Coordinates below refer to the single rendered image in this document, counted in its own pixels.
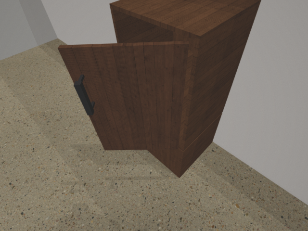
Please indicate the cupboard door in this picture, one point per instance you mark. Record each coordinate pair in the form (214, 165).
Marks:
(138, 90)

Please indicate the handle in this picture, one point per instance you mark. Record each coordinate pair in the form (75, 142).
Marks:
(88, 106)

